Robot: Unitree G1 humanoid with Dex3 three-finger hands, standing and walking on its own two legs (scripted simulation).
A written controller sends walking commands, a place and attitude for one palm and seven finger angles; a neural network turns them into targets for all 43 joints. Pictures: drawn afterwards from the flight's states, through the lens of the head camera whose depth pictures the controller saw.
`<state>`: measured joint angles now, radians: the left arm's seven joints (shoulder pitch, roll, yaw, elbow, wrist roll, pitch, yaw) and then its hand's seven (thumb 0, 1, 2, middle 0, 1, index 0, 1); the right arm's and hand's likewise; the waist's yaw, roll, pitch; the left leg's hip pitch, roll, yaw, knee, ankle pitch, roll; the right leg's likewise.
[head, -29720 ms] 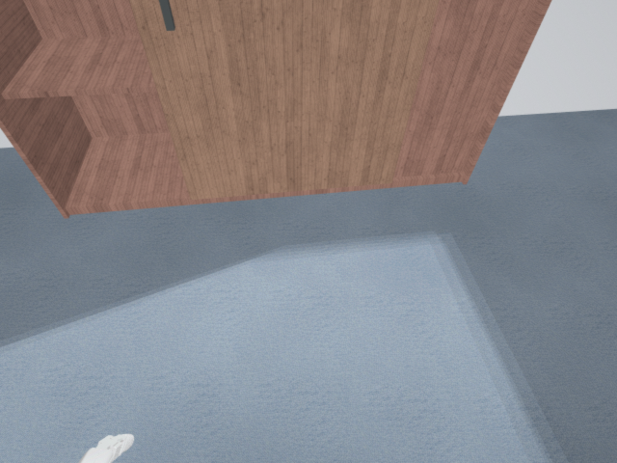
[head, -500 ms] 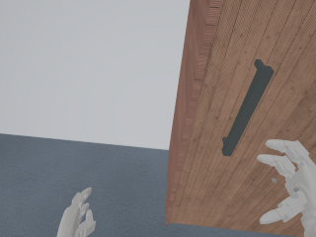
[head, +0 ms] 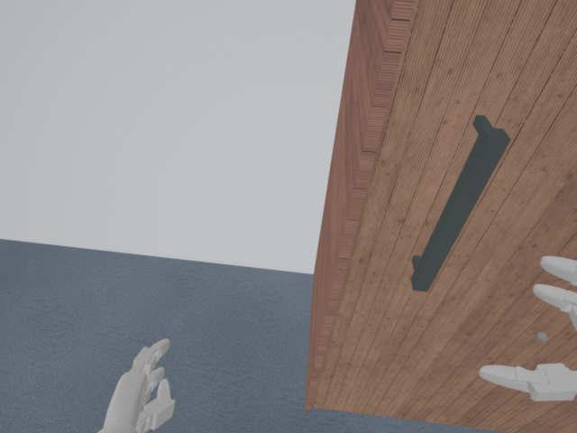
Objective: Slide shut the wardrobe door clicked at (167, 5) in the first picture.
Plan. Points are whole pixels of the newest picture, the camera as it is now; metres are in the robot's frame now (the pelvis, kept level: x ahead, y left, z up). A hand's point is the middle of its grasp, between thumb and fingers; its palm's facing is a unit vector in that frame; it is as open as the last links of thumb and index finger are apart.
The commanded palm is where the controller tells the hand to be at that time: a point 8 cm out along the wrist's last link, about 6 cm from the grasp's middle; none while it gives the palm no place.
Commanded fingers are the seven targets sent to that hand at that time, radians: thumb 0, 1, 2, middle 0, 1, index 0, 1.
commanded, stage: draw the hand back to the body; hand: right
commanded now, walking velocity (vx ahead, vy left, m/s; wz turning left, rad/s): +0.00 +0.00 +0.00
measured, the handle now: (446, 214) +0.36 -0.22 +0.16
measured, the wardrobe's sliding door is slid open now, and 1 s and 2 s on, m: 0.00 0.00 0.00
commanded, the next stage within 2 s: step back with the hand held close in 0.90 s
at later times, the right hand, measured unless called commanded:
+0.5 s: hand (548, 308) +0.21 -0.27 +0.16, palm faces +0.43 +0.83 -0.36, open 8.9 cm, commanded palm +0.16 -0.31 +0.18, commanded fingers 0.00 -0.90 -0.90 0.20 0.30 0.20 0.30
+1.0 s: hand (549, 313) +0.20 -0.27 +0.17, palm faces +0.44 +0.82 -0.36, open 7.4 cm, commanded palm +0.16 -0.30 +0.19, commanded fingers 0.00 -0.90 -0.90 0.20 0.30 0.20 0.30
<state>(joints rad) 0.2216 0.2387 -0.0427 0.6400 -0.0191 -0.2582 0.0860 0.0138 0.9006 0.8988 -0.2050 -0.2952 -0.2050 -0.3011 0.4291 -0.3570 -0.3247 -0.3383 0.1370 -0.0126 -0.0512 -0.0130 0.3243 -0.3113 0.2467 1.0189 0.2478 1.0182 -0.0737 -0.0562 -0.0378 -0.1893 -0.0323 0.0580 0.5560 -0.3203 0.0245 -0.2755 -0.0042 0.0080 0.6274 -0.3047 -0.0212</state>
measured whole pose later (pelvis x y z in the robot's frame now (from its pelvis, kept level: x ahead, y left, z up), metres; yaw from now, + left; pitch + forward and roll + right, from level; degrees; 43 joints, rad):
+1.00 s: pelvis +0.01 -0.01 +0.01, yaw +1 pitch -5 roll +1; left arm 0.20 0.22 -0.02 0.65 0.00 -0.12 0.06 0.01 0.90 0.90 -0.21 -0.30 -0.20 -0.30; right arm 0.44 -0.35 -0.32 -0.37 0.08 -0.08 -0.10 0.01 -0.89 -0.90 0.21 0.30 0.21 0.30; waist -0.07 -0.05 0.00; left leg -0.07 -0.02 0.03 0.43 -0.28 0.01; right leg -0.14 0.01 -0.02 0.48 -0.25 -0.03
